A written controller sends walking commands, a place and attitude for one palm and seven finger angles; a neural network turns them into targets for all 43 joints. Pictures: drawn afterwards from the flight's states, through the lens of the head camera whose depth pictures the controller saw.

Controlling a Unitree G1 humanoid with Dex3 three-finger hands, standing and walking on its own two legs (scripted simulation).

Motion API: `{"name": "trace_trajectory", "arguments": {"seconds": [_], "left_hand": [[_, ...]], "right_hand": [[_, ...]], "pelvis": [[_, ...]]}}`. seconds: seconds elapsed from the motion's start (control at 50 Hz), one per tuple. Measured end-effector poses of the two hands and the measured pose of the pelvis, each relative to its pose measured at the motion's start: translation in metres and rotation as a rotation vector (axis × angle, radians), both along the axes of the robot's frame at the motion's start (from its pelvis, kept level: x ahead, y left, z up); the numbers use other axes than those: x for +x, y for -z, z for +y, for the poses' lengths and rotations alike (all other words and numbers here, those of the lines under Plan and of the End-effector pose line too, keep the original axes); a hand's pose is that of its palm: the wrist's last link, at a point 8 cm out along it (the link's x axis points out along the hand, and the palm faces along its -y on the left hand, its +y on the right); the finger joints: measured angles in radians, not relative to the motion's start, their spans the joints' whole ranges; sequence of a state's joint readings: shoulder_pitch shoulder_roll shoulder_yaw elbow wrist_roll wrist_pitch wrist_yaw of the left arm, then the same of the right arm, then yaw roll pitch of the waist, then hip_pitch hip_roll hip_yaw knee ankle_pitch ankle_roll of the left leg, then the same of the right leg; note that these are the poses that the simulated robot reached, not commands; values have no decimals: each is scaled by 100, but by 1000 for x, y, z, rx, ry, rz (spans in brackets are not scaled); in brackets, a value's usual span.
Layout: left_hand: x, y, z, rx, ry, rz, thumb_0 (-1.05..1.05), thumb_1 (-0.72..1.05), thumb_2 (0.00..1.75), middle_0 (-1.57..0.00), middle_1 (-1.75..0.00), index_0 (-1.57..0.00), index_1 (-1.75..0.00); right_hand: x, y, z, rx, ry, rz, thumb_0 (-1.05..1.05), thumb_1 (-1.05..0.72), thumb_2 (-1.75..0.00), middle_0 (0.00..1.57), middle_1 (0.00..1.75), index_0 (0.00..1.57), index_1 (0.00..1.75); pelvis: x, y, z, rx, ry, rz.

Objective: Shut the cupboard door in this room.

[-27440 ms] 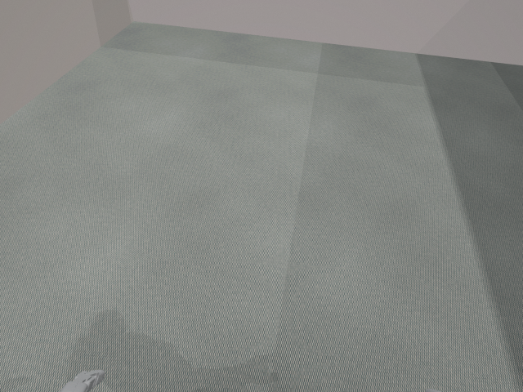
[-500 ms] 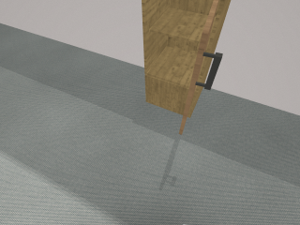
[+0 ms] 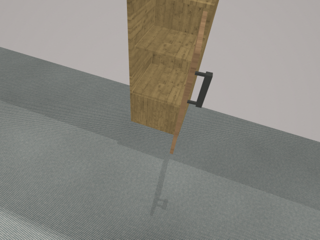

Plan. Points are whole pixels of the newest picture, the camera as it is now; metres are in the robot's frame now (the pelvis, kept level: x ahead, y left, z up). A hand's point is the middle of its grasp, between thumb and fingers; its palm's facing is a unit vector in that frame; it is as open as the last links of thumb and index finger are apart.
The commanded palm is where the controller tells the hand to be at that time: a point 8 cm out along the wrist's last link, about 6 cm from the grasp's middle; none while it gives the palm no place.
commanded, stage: stand and wait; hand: left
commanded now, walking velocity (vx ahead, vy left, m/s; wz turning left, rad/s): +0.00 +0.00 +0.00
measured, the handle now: (198, 89) +0.64 -0.10 +0.00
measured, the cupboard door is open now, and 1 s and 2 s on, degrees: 96 96 96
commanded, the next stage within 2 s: look at it before walking up in 0.26 s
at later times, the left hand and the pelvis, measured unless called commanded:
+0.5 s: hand out of the picture +0.00 +0.16 -0.17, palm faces +0.02 -0.99 -0.17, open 7.4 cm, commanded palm none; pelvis +0.01 +0.00 +0.01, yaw +0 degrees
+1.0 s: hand out of the picture +0.00 +0.17 -0.17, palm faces +0.02 -0.98 -0.20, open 7.4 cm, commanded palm none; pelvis +0.01 -0.01 +0.01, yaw +0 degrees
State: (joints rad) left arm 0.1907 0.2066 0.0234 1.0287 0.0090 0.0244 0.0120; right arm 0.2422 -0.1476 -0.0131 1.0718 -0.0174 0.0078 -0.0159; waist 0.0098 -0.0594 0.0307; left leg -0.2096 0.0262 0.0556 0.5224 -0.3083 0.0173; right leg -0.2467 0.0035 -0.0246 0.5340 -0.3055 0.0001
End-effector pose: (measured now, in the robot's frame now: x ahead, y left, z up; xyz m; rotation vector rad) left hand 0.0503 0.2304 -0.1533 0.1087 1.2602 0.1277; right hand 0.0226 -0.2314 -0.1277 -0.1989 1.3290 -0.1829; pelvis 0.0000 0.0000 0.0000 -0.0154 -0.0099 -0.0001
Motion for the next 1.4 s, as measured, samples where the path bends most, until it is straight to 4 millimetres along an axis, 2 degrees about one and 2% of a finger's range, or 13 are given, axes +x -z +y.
{"name": "trace_trajectory", "arguments": {"seconds": [0.08, 0.26, 0.54, 0.66, 0.8, 1.08, 1.4], "left_hand": [[-11, -2, 4, 3, -3, 51, 1, 91, 89, -20, -30, -20, -30], [-43, -12, 7, 48, -2, 167, 1, 91, 89, -20, -30, -20, -30], [-58, -9, -24, 4, -11, 180, 1, 90, 89, -20, -30, -20, -30], [-59, -7, -33, -10, -9, 176, 1, 90, 89, -20, -30, -20, -30], [-58, -8, -31, 2, -13, 170, 1, 90, 89, -20, -30, -20, -30], [-45, -15, -7, 58, -7, 126, 1, 90, 89, -20, -30, -20, -30], [-19, -22, 21, 105, 22, 56, 1, 90, 89, -20, -30, -20, -30]], "right_hand": [[-9, 1, 12, 9, 14, 37, 1, -93, -90, 20, 30, 20, 30], [-19, 12, 19, 58, 52, 70, 1, -92, -90, 20, 30, 20, 30], [-21, 10, 10, 62, 45, 80, 1, -91, -90, 20, 30, 20, 30], [-21, 9, 5, 56, 46, 74, 1, -91, -90, 20, 30, 20, 30], [-22, 9, 3, 56, 43, 77, 0, -90, -90, 20, 30, 20, 30], [-16, 7, -10, 34, 31, 54, 1, -90, -90, 20, 30, 20, 30], [14, -6, -40, -38, -13, -14, 1, -90, -90, 20, 30, 20, 30]], "pelvis": [[6, -4, 5, 12, 5, 8], [11, -6, 6, 15, 8, -3], [10, -7, -5, 17, 4, -13], [10, -7, -9, 15, 3, -14], [8, -7, -11, 13, 0, -14], [6, -8, -11, 14, -3, -21], [1, -9, -9, 13, -6, -21]]}}
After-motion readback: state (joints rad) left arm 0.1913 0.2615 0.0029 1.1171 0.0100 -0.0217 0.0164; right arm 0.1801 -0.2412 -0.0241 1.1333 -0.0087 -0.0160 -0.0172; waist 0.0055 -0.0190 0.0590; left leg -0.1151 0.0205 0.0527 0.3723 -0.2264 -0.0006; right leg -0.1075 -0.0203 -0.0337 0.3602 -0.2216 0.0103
